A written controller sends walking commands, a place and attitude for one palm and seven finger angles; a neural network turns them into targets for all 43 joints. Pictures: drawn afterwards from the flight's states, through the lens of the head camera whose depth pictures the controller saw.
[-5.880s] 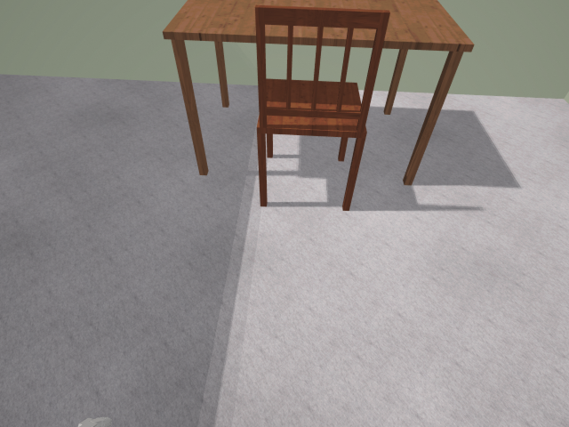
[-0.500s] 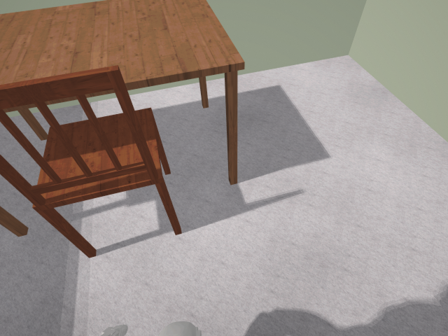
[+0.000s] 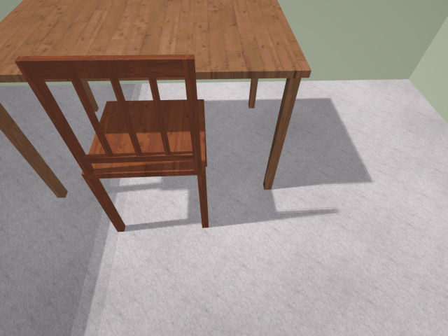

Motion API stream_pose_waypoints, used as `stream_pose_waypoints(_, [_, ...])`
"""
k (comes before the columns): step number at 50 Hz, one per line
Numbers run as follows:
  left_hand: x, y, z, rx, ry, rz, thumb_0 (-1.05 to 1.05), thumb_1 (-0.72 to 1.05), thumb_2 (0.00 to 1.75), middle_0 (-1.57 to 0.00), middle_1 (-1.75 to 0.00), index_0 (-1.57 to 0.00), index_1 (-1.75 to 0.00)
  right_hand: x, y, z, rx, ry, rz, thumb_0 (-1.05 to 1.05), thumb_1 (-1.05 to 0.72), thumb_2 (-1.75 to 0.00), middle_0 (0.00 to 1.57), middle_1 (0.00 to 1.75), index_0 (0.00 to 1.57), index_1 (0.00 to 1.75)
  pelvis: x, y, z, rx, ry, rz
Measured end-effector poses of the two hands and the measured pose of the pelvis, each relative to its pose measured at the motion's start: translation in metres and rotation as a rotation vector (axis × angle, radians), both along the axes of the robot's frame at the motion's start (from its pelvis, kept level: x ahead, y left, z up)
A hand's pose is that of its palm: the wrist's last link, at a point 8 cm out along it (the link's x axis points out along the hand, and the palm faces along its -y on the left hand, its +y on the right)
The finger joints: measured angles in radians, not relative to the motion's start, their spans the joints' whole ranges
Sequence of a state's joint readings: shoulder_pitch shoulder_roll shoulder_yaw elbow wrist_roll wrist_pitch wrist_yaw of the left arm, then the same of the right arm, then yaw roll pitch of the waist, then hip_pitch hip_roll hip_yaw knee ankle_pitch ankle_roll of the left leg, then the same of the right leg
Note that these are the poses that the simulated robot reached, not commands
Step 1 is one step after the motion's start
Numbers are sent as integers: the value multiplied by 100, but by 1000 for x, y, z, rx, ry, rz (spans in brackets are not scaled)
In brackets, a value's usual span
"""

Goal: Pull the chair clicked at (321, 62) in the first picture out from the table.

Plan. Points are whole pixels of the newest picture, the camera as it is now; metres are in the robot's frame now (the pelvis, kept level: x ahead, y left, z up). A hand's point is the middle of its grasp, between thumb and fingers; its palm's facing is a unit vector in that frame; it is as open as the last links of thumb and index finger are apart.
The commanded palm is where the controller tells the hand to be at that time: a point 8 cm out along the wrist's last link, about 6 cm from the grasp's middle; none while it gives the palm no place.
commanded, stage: take the last steps up to it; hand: left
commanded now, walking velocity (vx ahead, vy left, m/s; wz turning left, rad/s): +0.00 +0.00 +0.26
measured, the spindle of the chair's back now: (128, 120) +0.68 +0.33 -0.07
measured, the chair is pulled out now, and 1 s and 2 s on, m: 0.00 0.00 0.00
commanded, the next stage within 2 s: come to a stop and stand still in 0.98 s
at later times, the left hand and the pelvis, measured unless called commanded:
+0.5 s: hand out of the picture -0.05 +0.18 -0.18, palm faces +0.19 -0.96 -0.18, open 7.3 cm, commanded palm none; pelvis +0.03 +0.01 +0.00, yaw +7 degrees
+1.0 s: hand (158, 274) +0.27 +0.17 -0.17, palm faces +0.10 -0.97 -0.22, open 7.3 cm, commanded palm none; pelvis +0.19 -0.02 -0.01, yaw +5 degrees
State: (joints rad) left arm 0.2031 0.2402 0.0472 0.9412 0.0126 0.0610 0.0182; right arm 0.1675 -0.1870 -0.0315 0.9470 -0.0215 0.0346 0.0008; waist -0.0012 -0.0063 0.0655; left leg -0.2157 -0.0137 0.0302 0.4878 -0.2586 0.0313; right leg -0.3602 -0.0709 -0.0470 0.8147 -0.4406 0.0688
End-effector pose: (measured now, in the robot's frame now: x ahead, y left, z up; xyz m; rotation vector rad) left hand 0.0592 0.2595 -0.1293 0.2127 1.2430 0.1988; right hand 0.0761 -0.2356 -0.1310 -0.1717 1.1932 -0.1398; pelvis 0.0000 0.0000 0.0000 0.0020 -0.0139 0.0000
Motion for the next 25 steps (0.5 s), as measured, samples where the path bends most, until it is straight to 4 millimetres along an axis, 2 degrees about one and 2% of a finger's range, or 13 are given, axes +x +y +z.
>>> stream_pose_waypoints(6, [2,-30,6,18,-68,4,0,91,90,-20,-30,-20,-30,-16,-16,-24,50,54,-9,1,-91,-90,21,30,21,30,-2,-19,-8,12,-10,41])
stream_pose_waypoints(12, [-25,-50,13,-16,-60,59,0,91,90,-20,-30,-20,-30,-24,-27,-17,46,108,23,1,-91,-90,20,30,20,30,-1,-25,3,22,-14,82])
stream_pose_waypoints(18, [-68,-47,6,-44,29,130,0,92,90,-20,-30,-20,-30,-16,-23,-5,25,121,61,1,-91,-90,20,30,20,30,9,-19,9,22,-4,106])
stream_pose_waypoints(22, [-101,-40,-5,-81,131,188,0,92,90,-20,-30,-20,-30,3,-7,0,2,103,95,1,-91,-90,20,30,20,30,20,-6,6,7,1,115])
stream_pose_waypoints(25, [-119,-31,-20,-113,218,215,0,91,90,-20,-30,-20,-30,17,8,-4,-20,64,102,1,-91,-90,20,30,20,30,30,9,-4,-16,1,114])
